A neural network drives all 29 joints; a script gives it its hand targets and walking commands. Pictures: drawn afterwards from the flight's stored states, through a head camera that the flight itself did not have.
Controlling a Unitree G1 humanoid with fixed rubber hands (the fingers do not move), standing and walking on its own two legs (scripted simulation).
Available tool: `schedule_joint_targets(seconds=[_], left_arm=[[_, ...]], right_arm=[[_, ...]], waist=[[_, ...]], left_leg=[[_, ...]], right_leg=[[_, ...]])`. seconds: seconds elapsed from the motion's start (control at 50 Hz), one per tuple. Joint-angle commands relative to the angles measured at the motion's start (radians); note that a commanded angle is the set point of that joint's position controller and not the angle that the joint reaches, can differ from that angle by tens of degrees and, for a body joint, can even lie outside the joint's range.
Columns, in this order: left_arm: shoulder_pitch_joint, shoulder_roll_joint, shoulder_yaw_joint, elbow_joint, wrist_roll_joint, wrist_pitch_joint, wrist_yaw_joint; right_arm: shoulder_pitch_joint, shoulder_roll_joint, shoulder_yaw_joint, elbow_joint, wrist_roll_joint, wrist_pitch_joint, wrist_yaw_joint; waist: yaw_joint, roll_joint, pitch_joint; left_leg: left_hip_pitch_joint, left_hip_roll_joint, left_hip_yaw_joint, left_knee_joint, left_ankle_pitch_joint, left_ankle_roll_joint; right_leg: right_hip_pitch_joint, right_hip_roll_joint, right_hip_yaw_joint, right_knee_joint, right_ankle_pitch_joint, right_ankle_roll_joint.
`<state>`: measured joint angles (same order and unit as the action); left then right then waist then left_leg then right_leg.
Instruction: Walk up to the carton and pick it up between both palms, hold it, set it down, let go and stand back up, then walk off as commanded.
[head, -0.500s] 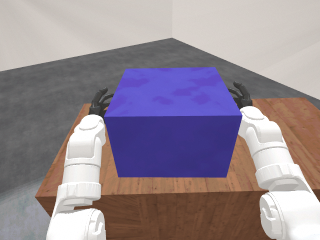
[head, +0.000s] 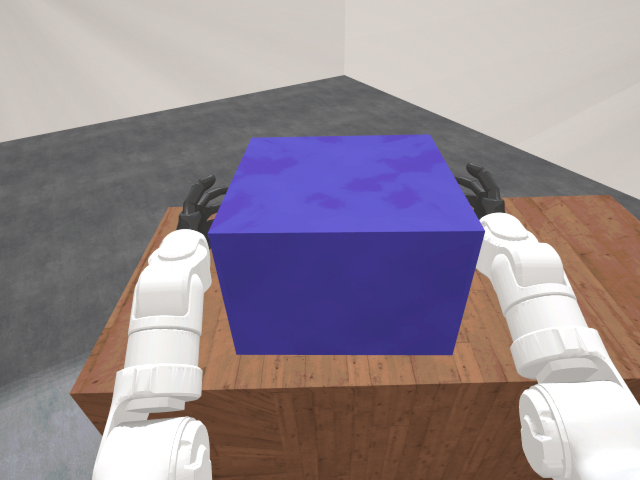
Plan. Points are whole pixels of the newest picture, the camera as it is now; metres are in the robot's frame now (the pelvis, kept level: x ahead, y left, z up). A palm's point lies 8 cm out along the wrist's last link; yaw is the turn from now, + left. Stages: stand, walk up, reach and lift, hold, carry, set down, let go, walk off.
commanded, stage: hold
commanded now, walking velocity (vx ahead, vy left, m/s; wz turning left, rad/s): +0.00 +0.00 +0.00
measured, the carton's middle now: (341, 235) +0.41 +0.00 +0.15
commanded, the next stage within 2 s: set down in 0.96 s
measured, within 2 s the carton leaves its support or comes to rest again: neither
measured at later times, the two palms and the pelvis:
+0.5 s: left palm (194, 236) +0.36 +0.18 +0.19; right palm (486, 222) +0.38 -0.18 +0.19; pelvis +0.00 +0.00 +0.00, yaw +0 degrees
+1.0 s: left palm (194, 236) +0.36 +0.18 +0.19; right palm (486, 222) +0.38 -0.18 +0.19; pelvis +0.00 +0.00 +0.00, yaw +0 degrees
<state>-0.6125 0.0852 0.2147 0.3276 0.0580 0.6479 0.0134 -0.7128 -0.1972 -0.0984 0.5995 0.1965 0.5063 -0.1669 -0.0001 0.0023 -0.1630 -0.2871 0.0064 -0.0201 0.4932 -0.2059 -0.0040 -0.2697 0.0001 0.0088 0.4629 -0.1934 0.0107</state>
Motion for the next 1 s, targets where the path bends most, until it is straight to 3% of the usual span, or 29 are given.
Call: schedule_joint_targets(seconds=[0.0, 0.04, 0.14, 0.2, 0.24, 0.26, 0.44, 0.5, 0.52, 0.54, 0.56, 0.64, 0.72, 0.76, 0.84, 0.92, 0.98], left_arm=[[-0.883, -0.609, -0.397, -0.279, -0.165, -0.088, -0.144], [-0.864, -0.613, -0.395, -0.261, -0.163, -0.085, -0.143], [-0.861, -0.609, -0.399, -0.287, -0.161, -0.086, -0.144], [-0.831, -0.601, -0.373, -0.250, -0.150, -0.079, -0.146], [-0.862, -0.617, -0.400, -0.282, -0.167, -0.089, -0.143], [-0.868, -0.610, -0.390, -0.266, -0.157, -0.085, -0.144], [-0.864, -0.608, -0.381, -0.258, -0.156, -0.085, -0.144], [-0.884, -0.614, -0.404, -0.294, -0.176, -0.091, -0.145], [-0.859, -0.602, -0.386, -0.252, -0.165, -0.085, -0.145], [-0.867, -0.607, -0.398, -0.272, -0.173, -0.088, -0.144], [-0.861, -0.598, -0.381, -0.262, -0.164, -0.086, -0.144], [-0.860, -0.614, -0.407, -0.292, -0.173, -0.088, -0.144], [-0.859, -0.605, -0.390, -0.268, -0.163, -0.083, -0.143], [-0.877, -0.614, -0.401, -0.255, -0.167, -0.086, -0.143], [-0.858, -0.602, -0.379, -0.220, -0.159, -0.083, -0.148], [-0.874, -0.605, -0.391, -0.280, -0.168, -0.090, -0.143], [-0.861, -0.605, -0.359, -0.237, -0.152, -0.092, -0.157]], right_arm=[[-0.880, 0.692, 0.349, -0.484, 0.153, -0.061, 0.192], [-0.891, 0.689, 0.348, -0.491, 0.149, -0.060, 0.193], [-0.851, 0.686, 0.354, -0.473, 0.158, -0.055, 0.188], [-0.877, 0.686, 0.363, -0.500, 0.161, -0.058, 0.187], [-0.870, 0.687, 0.358, -0.492, 0.159, -0.059, 0.187], [-0.874, 0.692, 0.358, -0.485, 0.157, -0.058, 0.188], [-0.872, 0.693, 0.354, -0.475, 0.156, -0.054, 0.188], [-0.894, 0.697, 0.362, -0.520, 0.166, -0.062, 0.189], [-0.883, 0.693, 0.358, -0.495, 0.154, -0.055, 0.188], [-0.866, 0.693, 0.345, -0.488, 0.147, -0.055, 0.187], [-0.876, 0.698, 0.353, -0.482, 0.154, -0.053, 0.187], [-0.872, 0.688, 0.359, -0.506, 0.164, -0.056, 0.186], [-0.887, 0.691, 0.367, -0.511, 0.162, -0.058, 0.187], [-0.889, 0.683, 0.343, -0.484, 0.150, -0.058, 0.188], [-0.898, 0.694, 0.346, -0.489, 0.147, -0.057, 0.187], [-0.890, 0.708, 0.361, -0.498, 0.160, -0.060, 0.190], [-0.846, 0.726, 0.328, -0.450, 0.136, -0.051, 0.192]], waist=[[-0.037, -0.008, -0.397], [-0.036, -0.030, -0.384], [-0.044, -0.015, -0.388], [-0.026, -0.040, -0.373], [-0.041, -0.024, -0.387], [-0.032, -0.013, -0.388], [-0.035, -0.025, -0.373], [-0.039, -0.021, -0.417], [-0.032, -0.041, -0.390], [-0.048, -0.018, -0.393], [-0.034, -0.030, -0.384], [-0.041, -0.017, -0.405], [-0.029, -0.024, -0.397], [-0.044, -0.019, -0.383], [-0.037, -0.043, -0.367], [-0.029, -0.025, -0.411], [-0.042, -0.038, -0.418]], left_leg=[[0.160, -0.039, -0.029, -0.187, 0.164, -0.014], [0.158, -0.038, -0.024, -0.191, 0.166, -0.004], [0.177, -0.038, -0.025, -0.180, 0.199, -0.014], [0.163, -0.044, -0.022, -0.181, 0.204, -0.003], [0.176, -0.037, -0.029, -0.181, 0.202, -0.011], [0.169, -0.042, -0.025, -0.183, 0.176, -0.007], [0.155, -0.042, -0.026, -0.191, 0.169, -0.005], [0.173, -0.042, -0.030, -0.183, 0.188, -0.008], [0.157, -0.042, -0.024, -0.183, 0.172, -0.001], [0.154, -0.042, -0.026, -0.186, 0.169, -0.010], [0.150, -0.043, -0.025, -0.183, 0.174, -0.005], [0.180, -0.040, -0.029, -0.175, 0.226, -0.014], [0.164, -0.046, -0.025, -0.178, 0.197, -0.007], [0.162, -0.039, -0.029, -0.188, 0.166, -0.010], [0.133, -0.045, -0.021, -0.192, 0.139, 0.005], [0.159, -0.041, -0.025, -0.183, 0.175, -0.003], [0.178, -0.045, -0.001, -0.205, 0.153, 0.002]], right_leg=[[0.282, 0.063, 0.005, -0.178, 0.153, -0.017], [0.271, 0.064, 0.003, -0.180, 0.154, -0.016], [0.279, 0.066, 0.003, -0.177, 0.178, -0.018], [0.289, 0.065, 0.006, -0.180, 0.187, -0.012], [0.273, 0.068, 0.004, -0.178, 0.178, -0.015], [0.269, 0.064, 0.005, -0.181, 0.156, -0.016], [0.283, 0.063, 0.003, -0.177, 0.165, -0.014], [0.278, 0.064, 0.001, -0.174, 0.176, -0.012], [0.279, 0.066, 0.004, -0.178, 0.162, -0.014], [0.285, 0.062, 0.007, -0.178, 0.168, -0.018], [0.286, 0.063, 0.006, -0.177, 0.170, -0.011], [0.282, 0.068, 0.004, -0.172, 0.198, -0.015], [0.289, 0.064, 0.005, -0.178, 0.180, -0.013], [0.263, 0.067, 0.002, -0.178, 0.144, -0.016], [0.282, 0.061, 0.005, -0.181, 0.151, -0.012], [0.286, 0.063, 0.007, -0.174, 0.165, -0.014], [0.346, 0.064, -0.015, -0.175, 0.192, -0.006]])
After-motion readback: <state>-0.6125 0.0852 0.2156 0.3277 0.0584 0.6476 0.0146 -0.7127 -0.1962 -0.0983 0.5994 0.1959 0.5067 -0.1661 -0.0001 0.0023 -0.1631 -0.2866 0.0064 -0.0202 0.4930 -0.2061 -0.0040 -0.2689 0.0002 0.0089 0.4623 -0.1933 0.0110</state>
